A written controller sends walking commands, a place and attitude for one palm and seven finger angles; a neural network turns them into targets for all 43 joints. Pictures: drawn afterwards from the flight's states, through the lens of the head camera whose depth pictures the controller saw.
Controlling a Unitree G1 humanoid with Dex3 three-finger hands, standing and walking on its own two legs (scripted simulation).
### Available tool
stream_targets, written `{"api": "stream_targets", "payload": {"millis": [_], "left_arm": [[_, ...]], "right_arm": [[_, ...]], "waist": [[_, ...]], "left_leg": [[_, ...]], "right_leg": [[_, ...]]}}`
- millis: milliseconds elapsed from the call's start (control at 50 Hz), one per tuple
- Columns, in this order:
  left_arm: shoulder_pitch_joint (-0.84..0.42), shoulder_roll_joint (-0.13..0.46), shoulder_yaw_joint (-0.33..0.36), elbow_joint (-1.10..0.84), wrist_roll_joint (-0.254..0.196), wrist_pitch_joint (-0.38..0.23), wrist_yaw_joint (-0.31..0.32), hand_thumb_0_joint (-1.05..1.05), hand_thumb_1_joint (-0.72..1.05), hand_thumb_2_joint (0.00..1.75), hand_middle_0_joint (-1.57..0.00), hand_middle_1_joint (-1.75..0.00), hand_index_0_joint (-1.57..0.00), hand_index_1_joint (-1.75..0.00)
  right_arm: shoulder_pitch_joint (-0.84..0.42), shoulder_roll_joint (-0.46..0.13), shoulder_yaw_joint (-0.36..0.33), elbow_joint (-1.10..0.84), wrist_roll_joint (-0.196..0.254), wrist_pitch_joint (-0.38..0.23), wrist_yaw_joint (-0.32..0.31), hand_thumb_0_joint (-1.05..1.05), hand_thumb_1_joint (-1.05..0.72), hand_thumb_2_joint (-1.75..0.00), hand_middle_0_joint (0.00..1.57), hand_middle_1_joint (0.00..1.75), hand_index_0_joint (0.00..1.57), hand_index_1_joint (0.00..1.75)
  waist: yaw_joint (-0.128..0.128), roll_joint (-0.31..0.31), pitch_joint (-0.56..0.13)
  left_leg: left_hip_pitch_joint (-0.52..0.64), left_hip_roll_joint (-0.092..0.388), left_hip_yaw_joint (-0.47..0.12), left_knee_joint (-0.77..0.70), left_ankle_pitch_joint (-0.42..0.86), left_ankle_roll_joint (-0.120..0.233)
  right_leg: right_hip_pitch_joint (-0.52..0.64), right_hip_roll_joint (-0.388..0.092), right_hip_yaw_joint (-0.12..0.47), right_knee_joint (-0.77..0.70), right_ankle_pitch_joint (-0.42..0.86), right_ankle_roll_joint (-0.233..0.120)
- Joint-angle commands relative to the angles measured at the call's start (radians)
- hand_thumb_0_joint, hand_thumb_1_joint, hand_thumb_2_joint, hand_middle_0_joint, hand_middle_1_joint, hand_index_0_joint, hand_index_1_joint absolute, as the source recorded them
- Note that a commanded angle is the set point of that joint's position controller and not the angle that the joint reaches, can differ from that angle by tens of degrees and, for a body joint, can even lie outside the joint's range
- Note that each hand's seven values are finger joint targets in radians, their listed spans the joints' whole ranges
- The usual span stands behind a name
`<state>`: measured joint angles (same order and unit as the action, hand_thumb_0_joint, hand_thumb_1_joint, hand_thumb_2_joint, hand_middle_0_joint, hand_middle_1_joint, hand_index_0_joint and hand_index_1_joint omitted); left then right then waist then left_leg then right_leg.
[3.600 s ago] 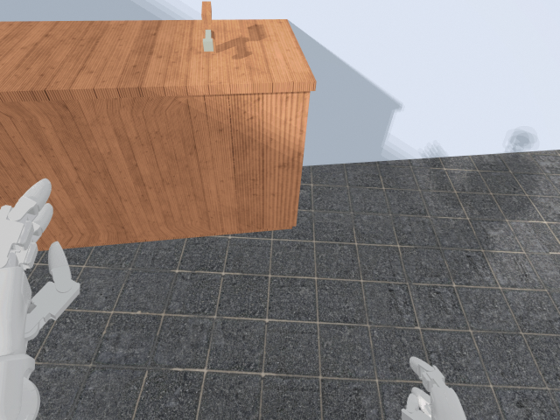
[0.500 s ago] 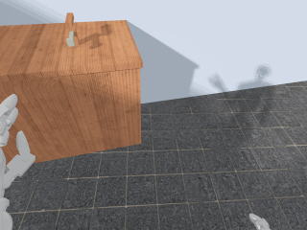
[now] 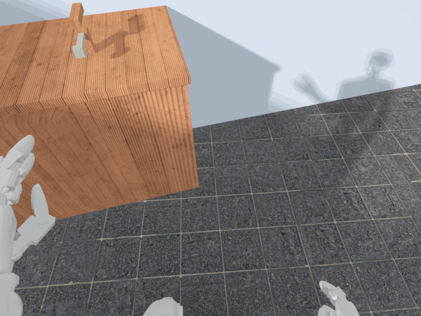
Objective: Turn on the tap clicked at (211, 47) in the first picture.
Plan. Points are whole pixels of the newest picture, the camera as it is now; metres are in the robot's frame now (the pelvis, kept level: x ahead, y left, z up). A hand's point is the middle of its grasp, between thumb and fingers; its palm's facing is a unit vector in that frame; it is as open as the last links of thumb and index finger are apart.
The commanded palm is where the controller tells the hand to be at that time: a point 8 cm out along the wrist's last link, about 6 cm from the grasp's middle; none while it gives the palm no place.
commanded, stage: take the last steps up to it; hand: left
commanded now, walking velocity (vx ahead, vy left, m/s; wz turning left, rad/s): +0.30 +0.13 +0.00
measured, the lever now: (79, 51) +0.79 +0.44 +0.08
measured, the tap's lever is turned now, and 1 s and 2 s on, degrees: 0 0 0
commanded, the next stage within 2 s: come to a stop and stand still in 1.12 s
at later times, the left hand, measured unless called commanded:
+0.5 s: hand (59, 134) +0.35 +0.26 +0.18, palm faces +0.37 -0.78 -0.50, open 7.4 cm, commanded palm +0.31 +0.31 +0.17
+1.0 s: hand (62, 79) +0.51 +0.32 +0.18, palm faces +0.38 -0.83 -0.40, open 7.4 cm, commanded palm +0.44 +0.35 +0.17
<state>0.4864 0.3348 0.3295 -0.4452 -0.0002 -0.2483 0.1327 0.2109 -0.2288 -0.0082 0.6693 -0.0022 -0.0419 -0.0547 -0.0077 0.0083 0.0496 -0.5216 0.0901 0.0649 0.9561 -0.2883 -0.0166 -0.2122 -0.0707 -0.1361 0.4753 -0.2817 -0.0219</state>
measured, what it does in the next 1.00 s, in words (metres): walks ahead: left foot, then right foot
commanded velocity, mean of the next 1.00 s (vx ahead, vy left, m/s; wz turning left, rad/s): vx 0.27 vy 0.08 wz -0.02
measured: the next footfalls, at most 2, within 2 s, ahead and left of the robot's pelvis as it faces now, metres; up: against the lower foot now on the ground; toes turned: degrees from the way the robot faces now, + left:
left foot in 0.16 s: +0.13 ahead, +0.16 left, +0.00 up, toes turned +8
right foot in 0.50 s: +0.22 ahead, -0.07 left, +0.00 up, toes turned -11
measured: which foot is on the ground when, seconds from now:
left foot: up 0.00-0.14, down 0.16-0.52, up 0.54-0.86, down 0.88-1.00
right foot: down 0.00-0.16, up 0.18-0.48, down 0.50-0.90, up 0.92-1.00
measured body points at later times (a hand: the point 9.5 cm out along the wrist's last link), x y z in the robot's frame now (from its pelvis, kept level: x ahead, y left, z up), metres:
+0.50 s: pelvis +0.14 +0.03 -0.01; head +0.16 +0.02 +0.43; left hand +0.33 +0.30 +0.21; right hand +0.29 -0.16 -0.12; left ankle +0.09 +0.16 -0.74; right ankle +0.18 -0.06 -0.74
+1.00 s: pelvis +0.26 +0.09 -0.01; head +0.28 +0.11 +0.44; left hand +0.48 +0.36 +0.20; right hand +0.42 -0.16 -0.08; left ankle +0.30 +0.18 -0.74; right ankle +0.19 -0.04 -0.67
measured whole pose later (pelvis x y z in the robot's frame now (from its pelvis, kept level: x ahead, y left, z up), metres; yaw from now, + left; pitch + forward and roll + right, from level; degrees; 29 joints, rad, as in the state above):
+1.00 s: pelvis +0.26 +0.09 -0.01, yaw -3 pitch +0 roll -1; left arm 0.41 0.43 0.42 -0.49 -0.02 -0.25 0.17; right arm 0.18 -0.17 -0.02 0.60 0.01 -0.07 -0.07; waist -0.02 -0.04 0.04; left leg -0.32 0.07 0.16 0.58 -0.26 0.04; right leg -0.39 -0.06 -0.06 1.09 -0.54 0.01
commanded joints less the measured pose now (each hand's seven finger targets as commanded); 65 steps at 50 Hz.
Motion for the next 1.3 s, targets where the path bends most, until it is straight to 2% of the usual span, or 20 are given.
{"api": "stream_targets", "payload": {"millis": [0,100,120,140,180,280,440,460,500,520,640,820,840,860,880,900,1020,1220,1240,1280], "left_arm": [[-0.05,0.219,0.173,-0.288,-0.016,-0.074,0.051,0.0,0.9,0.9,-0.2,-0.3,-0.2,-0.3],[-0.024,0.193,0.167,-0.291,-0.022,-0.059,0.063,0.0,0.9,0.9,-0.2,-0.3,-0.2,-0.3],[-0.034,0.199,0.174,-0.291,-0.025,-0.066,0.063,0.0,0.9,0.9,-0.2,-0.3,-0.2,-0.3],[-0.04,0.182,0.164,-0.308,-0.029,-0.07,0.059,0.0,0.9,0.9,-0.2,-0.3,-0.2,-0.3],[-0.059,0.243,0.184,-0.251,-0.021,-0.077,0.052,0.0,0.9,0.9,-0.2,-0.3,-0.2,-0.3],[-0.06,0.195,0.15,-0.37,-0.019,-0.066,0.036,0.0,0.9,0.9,-0.2,-0.3,-0.2,-0.3],[-0.062,0.191,0.161,-0.181,-0.023,-0.017,0.035,0.0,0.9,0.9,-0.2,-0.3,-0.2,-0.3],[-0.085,0.193,0.159,-0.162,-0.019,-0.014,0.033,0.0,0.9,0.9,-0.2,-0.3,-0.2,-0.3],[-0.111,0.237,0.177,-0.136,-0.017,-0.003,0.033,0.0,0.9,0.9,-0.2,-0.3,-0.2,-0.3],[-0.137,0.244,0.19,-0.139,-0.024,-0.008,0.033,0.0,0.9,0.9,-0.2,-0.3,-0.2,-0.3],[-0.13,0.206,0.136,-0.249,-0.013,-0.059,0.025,0.0,0.9,0.9,-0.2,-0.3,-0.2,-0.3],[-0.017,0.211,0.191,-0.326,-0.026,-0.054,0.07,0.0,0.9,0.9,-0.2,-0.3,-0.2,-0.3],[-0.034,0.207,0.188,-0.313,-0.028,-0.059,0.068,0.0,0.9,0.9,-0.2,-0.3,-0.2,-0.3],[-0.049,0.202,0.186,-0.311,-0.033,-0.065,0.067,0.0,0.9,0.9,-0.2,-0.3,-0.2,-0.3],[-0.04,0.19,0.166,-0.275,-0.035,-0.068,0.061,0.0,0.9,0.9,-0.2,-0.3,-0.2,-0.3],[-0.062,0.228,0.187,-0.219,-0.024,-0.066,0.059,0.0,0.9,0.9,-0.2,-0.3,-0.2,-0.3],[-0.04,0.177,0.126,-0.359,-0.027,-0.051,0.026,0.0,0.9,0.9,-0.2,-0.3,-0.2,-0.3],[-0.07,0.208,0.168,-0.215,-0.031,-0.005,0.038,0.0,0.9,0.9,-0.2,-0.3,-0.2,-0.3],[-0.085,0.201,0.158,-0.202,-0.027,-0.002,0.038,0.0,0.9,0.9,-0.2,-0.3,-0.2,-0.3],[-0.116,0.203,0.133,-0.192,-0.02,0.005,0.036,0.0,0.9,0.9,-0.2,-0.3,-0.2,-0.3]], "right_arm": [[-0.101,-0.048,-0.038,-0.196,-0.005,-0.079,-0.006,0.0,-0.9,-0.9,0.2,0.3,0.2,0.3],[-0.05,-0.073,-0.068,-0.21,0.0,-0.085,-0.019,0.0,-0.9,-0.9,0.2,0.3,0.2,0.3],[-0.032,-0.091,-0.078,-0.209,0.005,-0.082,-0.024,0.0,-0.9,-0.9,0.2,0.3,0.2,0.3],[-0.047,-0.119,-0.089,-0.215,0.009,-0.077,-0.019,0.0,-0.9,-0.9,0.2,0.3,0.2,0.3],[-0.068,-0.094,-0.067,-0.203,0.002,-0.09,-0.016,0.0,-0.9,-0.9,0.2,0.3,0.2,0.3],[-0.07,-0.085,-0.063,-0.172,0.02,-0.113,0.001,0.0,-0.9,-0.9,0.2,0.3,0.2,0.3],[-0.085,-0.074,-0.035,-0.169,0.007,-0.097,-0.019,0.0,-0.9,-0.9,0.2,0.3,0.2,0.3],[-0.083,-0.068,-0.039,-0.164,0.01,-0.09,-0.02,0.0,-0.9,-0.9,0.2,0.3,0.2,0.3],[-0.122,-0.05,-0.031,-0.195,0.008,-0.08,-0.013,0.0,-0.9,-0.9,0.2,0.3,0.2,0.3],[-0.124,-0.062,-0.03,-0.178,-0.001,-0.08,-0.011,0.0,-0.9,-0.9,0.2,0.3,0.2,0.3],[-0.126,-0.068,-0.023,-0.16,-0.002,-0.052,0.004,0.0,-0.9,-0.9,0.2,0.3,0.2,0.3],[-0.058,-0.06,-0.058,-0.223,-0.004,-0.074,-0.017,0.0,-0.9,-0.9,0.2,0.3,0.2,0.3],[-0.04,-0.078,-0.068,-0.223,0.002,-0.071,-0.023,0.0,-0.9,-0.9,0.2,0.3,0.2,0.3],[-0.044,-0.108,-0.079,-0.228,0.008,-0.066,-0.024,0.0,-0.9,-0.9,0.2,0.3,0.2,0.3],[-0.047,-0.112,-0.079,-0.24,0.013,-0.067,-0.02,0.0,-0.9,-0.9,0.2,0.3,0.2,0.3],[-0.06,-0.093,-0.062,-0.235,0.006,-0.069,-0.016,0.0,-0.9,-0.9,0.2,0.3,0.2,0.3],[-0.058,-0.088,-0.052,-0.194,0.01,-0.099,0.007,0.0,-0.9,-0.9,0.2,0.3,0.2,0.3],[-0.07,-0.073,-0.019,-0.185,0.004,-0.09,-0.018,0.0,-0.9,-0.9,0.2,0.3,0.2,0.3],[-0.07,-0.071,-0.018,-0.183,0.008,-0.085,-0.016,0.0,-0.9,-0.9,0.2,0.3,0.2,0.3],[-0.068,-0.043,-0.007,-0.202,0.009,-0.08,-0.005,0.0,-0.9,-0.9,0.2,0.3,0.2,0.3]], "waist": [[0.031,-0.146,-0.149],[0.0,-0.089,-0.213],[-0.022,0.03,-0.248],[-0.014,0.246,-0.264],[-0.011,0.256,-0.197],[0.013,0.218,-0.122],[0.018,0.115,-0.137],[0.022,0.015,-0.158],[0.03,-0.375,-0.153],[0.025,-0.27,-0.116],[-0.002,-0.112,-0.11],[0.005,-0.064,-0.218],[-0.011,0.021,-0.234],[-0.013,0.216,-0.253],[-0.001,0.298,-0.218],[-0.01,0.216,-0.168],[0.009,0.226,-0.159],[0.006,0.128,-0.153],[0.006,0.084,-0.163],[-0.014,-0.151,-0.216]], "left_leg": [[0.06,-0.021,0.076,-0.264,0.006,0.016],[0.355,-0.07,0.142,-0.535,0.145,0.026],[0.503,-0.004,0.043,-0.551,0.198,0.066],[0.65,0.201,-0.236,-0.547,0.4,0.165],[0.581,0.342,-0.45,-0.623,0.39,0.28],[0.403,0.196,-0.102,-0.632,0.251,0.203],[0.248,0.166,0.0,-0.468,0.154,0.122],[0.203,0.122,0.034,-0.312,0.11,0.1],[-0.172,-0.07,0.046,0.196,-0.274,0.025],[-0.207,-0.036,-0.074,0.319,-0.242,0.011],[-0.124,0.022,-0.039,0.173,-0.021,-0.013],[0.329,-0.068,0.137,-0.498,0.163,0.012],[0.441,-0.035,0.084,-0.53,0.186,0.033],[0.551,0.128,-0.144,-0.56,0.282,0.111],[0.579,0.313,-0.416,-0.606,0.417,0.208],[0.496,0.347,-0.463,-0.65,0.342,0.253],[0.389,0.185,-0.095,-0.618,0.383,0.179],[0.317,0.185,-0.045,-0.514,0.25,0.107],[0.284,0.153,-0.02,-0.43,0.241,0.083],[0.112,-0.032,0.049,-0.141,-0.029,0.003]], "right_leg": [[0.165,-0.227,0.177,-0.135,0.347,-0.123],[0.127,-0.14,0.106,0.117,0.402,-0.047],[0.007,-0.094,0.062,0.296,0.343,-0.007],[-0.242,0.007,0.002,0.507,-0.089,0.041],[-0.422,0.019,0.101,0.783,-0.356,0.032],[-0.372,-0.035,0.042,0.577,-0.143,0.047],[0.038,0.046,-0.067,0.06,0.006,0.045],[0.116,0.006,0.003,-0.02,0.031,0.022],[0.262,-0.371,0.677,-0.195,0.103,-0.168],[0.213,-0.417,0.696,-0.227,0.107,-0.186],[0.101,-0.256,0.201,-0.164,0.361,-0.119],[0.113,-0.144,0.096,0.057,0.36,-0.06],[0.036,-0.111,0.083,0.193,0.31,-0.032],[-0.127,-0.017,0.019,0.391,0.028,0.015],[-0.305,0.047,0.037,0.594,-0.377,0.033],[-0.356,0.043,0.092,0.716,-0.373,0.023],[-0.32,-0.006,0.05,0.55,-0.107,0.047],[-0.007,0.056,-0.02,0.01,0.012,0.044],[0.071,0.028,0.02,-0.064,0.132,0.033],[0.203,-0.226,0.371,-0.073,0.711,-0.084]]}}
